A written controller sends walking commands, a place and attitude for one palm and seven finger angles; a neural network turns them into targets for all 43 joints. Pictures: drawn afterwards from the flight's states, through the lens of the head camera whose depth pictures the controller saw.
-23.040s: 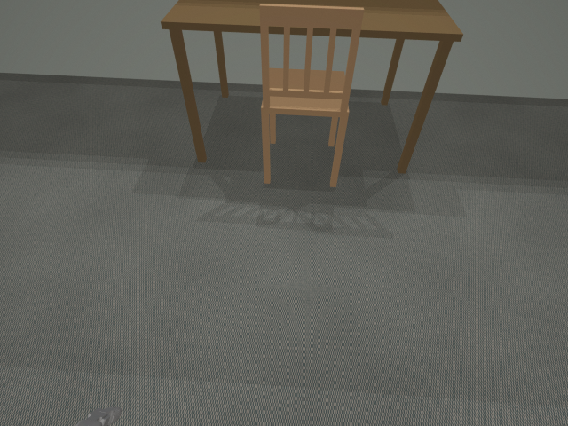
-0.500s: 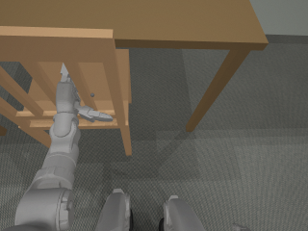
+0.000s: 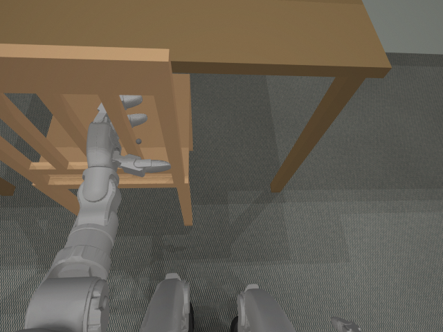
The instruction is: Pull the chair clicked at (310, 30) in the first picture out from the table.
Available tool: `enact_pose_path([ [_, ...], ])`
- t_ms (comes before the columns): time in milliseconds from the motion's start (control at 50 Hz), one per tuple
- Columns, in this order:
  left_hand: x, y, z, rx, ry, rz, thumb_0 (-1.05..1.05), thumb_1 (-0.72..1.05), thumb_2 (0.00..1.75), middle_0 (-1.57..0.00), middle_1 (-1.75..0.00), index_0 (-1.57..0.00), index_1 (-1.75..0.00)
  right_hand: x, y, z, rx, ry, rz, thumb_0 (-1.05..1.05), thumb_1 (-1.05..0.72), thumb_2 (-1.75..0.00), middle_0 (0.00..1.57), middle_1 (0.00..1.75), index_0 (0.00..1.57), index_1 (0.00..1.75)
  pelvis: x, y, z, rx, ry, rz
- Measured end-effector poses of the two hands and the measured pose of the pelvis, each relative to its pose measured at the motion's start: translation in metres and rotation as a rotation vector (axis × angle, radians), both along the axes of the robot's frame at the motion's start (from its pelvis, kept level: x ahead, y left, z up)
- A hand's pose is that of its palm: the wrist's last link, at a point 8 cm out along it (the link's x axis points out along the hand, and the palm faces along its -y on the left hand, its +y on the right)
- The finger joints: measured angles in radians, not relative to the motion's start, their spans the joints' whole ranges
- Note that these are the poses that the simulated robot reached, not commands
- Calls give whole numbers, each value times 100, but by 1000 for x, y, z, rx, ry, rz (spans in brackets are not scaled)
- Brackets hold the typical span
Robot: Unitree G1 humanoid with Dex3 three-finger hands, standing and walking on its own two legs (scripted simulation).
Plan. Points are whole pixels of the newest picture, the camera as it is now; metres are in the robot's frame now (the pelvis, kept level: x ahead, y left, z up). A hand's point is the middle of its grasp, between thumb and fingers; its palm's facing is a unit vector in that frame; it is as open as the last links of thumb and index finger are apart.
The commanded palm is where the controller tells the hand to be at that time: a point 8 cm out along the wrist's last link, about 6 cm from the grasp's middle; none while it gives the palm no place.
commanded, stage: hook a spindle and tug to test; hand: left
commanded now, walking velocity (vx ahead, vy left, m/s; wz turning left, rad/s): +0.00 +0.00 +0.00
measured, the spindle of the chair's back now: (79, 135) +0.47 +0.26 +0.00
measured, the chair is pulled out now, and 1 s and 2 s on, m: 0.00 0.04 0.16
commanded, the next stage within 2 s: step backward, pulling the chair out in 1.00 s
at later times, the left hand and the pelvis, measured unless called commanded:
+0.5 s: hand (138, 142) +0.44 +0.15 +0.02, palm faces +0.05 -1.00 +0.00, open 5.1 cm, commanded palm +0.41 +0.18 +0.03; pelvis +0.01 +0.00 +0.01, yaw -1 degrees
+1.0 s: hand (138, 164) +0.40 +0.14 +0.02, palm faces +0.02 -1.00 +0.00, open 5.2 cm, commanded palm +0.38 +0.19 +0.03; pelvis +0.01 +0.00 +0.01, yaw +0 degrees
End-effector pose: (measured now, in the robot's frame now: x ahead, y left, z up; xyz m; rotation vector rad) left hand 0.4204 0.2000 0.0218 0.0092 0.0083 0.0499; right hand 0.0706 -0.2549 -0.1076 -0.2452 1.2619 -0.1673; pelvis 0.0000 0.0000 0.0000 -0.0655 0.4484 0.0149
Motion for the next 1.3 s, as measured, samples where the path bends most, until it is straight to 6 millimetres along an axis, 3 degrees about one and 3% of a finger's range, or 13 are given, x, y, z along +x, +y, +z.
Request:
enact_pose_path([
  [180, 1, 1, 1, -4, 10, 4, 0, 9, 55, -44, -134, -45, -135, 1, 1, 3, 4, -4, -8, 0, -91, -89, 20, 30, 20, 29, 3, 1, 2, 1, -1, -4],
  [360, 1, 1, 1, -4, 13, 1, 1, 58, 76, -44, -143, -45, -144, 3, 3, 5, 8, -3, -13, 0, -91, -89, 20, 30, 20, 29, 7, 3, 4, 1, 0, -8],
  [460, -1, 1, 1, -6, 13, -1, 1, 76, 84, -44, -144, -45, -145, 7, 4, 6, 13, -5, -13, 0, -91, -89, 20, 30, 20, 29, 10, 3, 6, 1, 1, -9],
  [940, -43, -4, 2, -9, 8, -25, 3, 75, 82, -43, -145, -44, -145, 53, 9, 13, 30, -123, 46, 1, -91, -89, 20, 30, 20, 29, 16, 3, 10, 10, -23, -5],
  [1120, -46, -5, 1, 2, -6, -23, 2, 74, 83, -46, -145, -44, -145, 54, 7, 6, 22, -144, 65, 1, -91, -89, 20, 30, 20, 29, 5, -1, 3, 9, -28, 5],
  [1200, -49, -3, 17, 108, 148, -5, 2, 71, 80, -47, -143, -45, -145, 44, 14, 27, 32, -118, -20, 1, -91, -89, 20, 30, 20, 29, 3, -1, 29, 22, -124, 8],
  [1300, -62, -5, 29, 46, 349, 62, 4, 72, 78, -34, -121, -47, -145, 30, 22, 68, 32, -104, -72, 1, -91, -89, 20, 30, 20, 29, 15, 3, 70, 34, -178, -9],
])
